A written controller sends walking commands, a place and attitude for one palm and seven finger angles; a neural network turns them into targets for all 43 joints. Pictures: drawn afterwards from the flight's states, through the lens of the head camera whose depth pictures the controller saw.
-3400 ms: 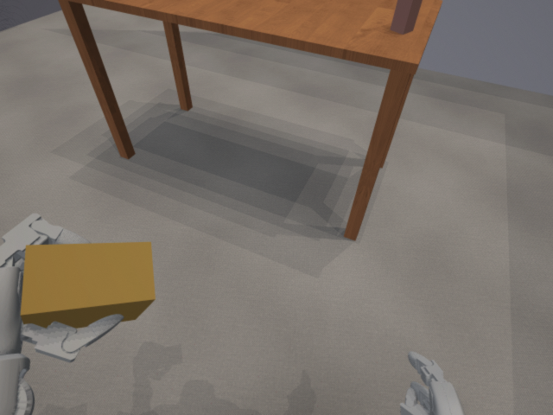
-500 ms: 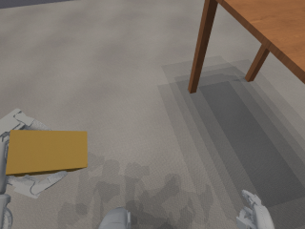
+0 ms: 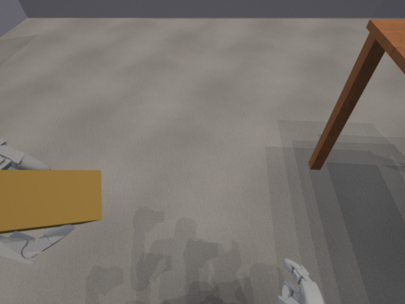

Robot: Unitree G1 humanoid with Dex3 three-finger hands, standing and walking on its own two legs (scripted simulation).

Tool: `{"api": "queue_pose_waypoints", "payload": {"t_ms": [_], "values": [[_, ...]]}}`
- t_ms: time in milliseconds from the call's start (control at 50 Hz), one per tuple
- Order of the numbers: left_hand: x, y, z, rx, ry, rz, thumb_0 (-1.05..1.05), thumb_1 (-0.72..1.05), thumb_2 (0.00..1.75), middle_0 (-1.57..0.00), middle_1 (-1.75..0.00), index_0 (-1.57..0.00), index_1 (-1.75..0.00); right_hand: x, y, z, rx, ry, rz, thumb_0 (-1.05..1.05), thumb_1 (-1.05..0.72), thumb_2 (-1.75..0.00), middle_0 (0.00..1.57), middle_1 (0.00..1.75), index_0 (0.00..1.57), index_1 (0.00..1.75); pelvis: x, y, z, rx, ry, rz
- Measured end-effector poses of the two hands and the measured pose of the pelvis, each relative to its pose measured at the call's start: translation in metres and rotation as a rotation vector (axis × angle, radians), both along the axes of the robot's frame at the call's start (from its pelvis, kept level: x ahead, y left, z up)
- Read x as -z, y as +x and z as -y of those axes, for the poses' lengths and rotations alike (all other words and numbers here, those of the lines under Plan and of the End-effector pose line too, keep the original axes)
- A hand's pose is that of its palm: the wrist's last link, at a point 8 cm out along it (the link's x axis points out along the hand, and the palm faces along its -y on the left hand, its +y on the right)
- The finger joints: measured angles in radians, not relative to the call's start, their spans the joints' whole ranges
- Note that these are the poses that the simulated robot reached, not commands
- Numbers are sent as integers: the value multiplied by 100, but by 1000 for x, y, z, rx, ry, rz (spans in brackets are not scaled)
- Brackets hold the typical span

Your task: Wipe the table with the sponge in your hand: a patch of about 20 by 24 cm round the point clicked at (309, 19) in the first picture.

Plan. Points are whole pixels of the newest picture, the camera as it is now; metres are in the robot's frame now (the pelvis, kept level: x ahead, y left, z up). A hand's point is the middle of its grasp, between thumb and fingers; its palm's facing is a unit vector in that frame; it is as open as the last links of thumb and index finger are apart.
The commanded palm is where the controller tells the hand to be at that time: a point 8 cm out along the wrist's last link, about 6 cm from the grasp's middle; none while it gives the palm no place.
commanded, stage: walk to a spot facing it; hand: left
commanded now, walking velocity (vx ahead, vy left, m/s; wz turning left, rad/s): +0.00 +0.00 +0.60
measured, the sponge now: (60, 201) +0.20 +0.21 +0.19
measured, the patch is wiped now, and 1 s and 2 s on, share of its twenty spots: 0.00 0.00 0.00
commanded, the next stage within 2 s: none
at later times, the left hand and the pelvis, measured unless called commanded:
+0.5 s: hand out of the picture +0.15 +0.29 +0.19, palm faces +0.57 -0.67 -0.47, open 10.4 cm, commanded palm +0.08 +0.31 +0.19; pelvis +0.01 -0.01 +0.01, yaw +17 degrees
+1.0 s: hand out of the picture +0.03 +0.22 +0.18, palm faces +0.76 -0.46 -0.45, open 10.4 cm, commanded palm -0.05 +0.23 +0.19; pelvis -0.01 -0.09 +0.02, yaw +36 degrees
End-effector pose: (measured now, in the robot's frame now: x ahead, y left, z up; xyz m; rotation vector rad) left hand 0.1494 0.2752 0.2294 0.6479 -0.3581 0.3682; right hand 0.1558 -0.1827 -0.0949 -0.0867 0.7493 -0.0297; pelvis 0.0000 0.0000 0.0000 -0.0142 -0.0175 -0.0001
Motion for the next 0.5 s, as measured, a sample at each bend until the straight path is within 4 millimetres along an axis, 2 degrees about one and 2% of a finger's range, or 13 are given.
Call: {"api": "queue_pose_waypoints", "payload": {"t_ms": [80, 180, 220, 280, 380, 420, 500], "values": [[22, 0, -2, -135, -114, -34, -1, -51, 99, -70, -134, -73, -134, 10, 26, 27, -80, -75, -33, 1, -90, -90, 21, 30, 21, 30, 0, 5, 12, -71, 25, 23], [45, 5, 2, -174, -207, -146, -1, -51, 99, -70, -134, -73, -134, -12, 51, 58, -71, -159, -18, 1, -90, -90, 20, 30, 21, 30, -12, 11, 19, -129, 55, 23], [44, 5, 5, -148, -205, -152, -1, -51, 99, -70, -134, -73, -134, -24, 59, 65, -66, -195, 3, 1, -90, -90, 20, 30, 21, 30, -14, 11, 21, -151, 57, 16], [32, 2, 6, -102, -170, -100, -1, -51, 99, -70, -134, -73, -134, -38, 70, 69, -71, -252, 29, 1, -90, -90, 20, 30, 20, 30, -13, 12, 19, -181, 48, -4], [14, -18, -15, -81, -76, 38, -1, -51, 99, -70, -134, -72, -134, -45, 82, 54, -90, -311, 69, 1, -90, -90, 20, 30, 20, 30, 3, 11, 4, -222, 25, -24], [14, -25, -26, -103, -55, 59, -1, -51, 99, -70, -135, -72, -134, -42, 82, 39, -102, -283, 70, 1, -90, -90, 20, 30, 20, 30, 4, 8, 2, -236, 23, -11], [18, -43, -41, -183, -56, 1, -1, -51, 99, -70, -135, -72, -134, -38, 71, 2, -194, -177, 30, 1, -90, -90, 20, 30, 20, 30, -7, 5, 6, -295, -21, -10]]}}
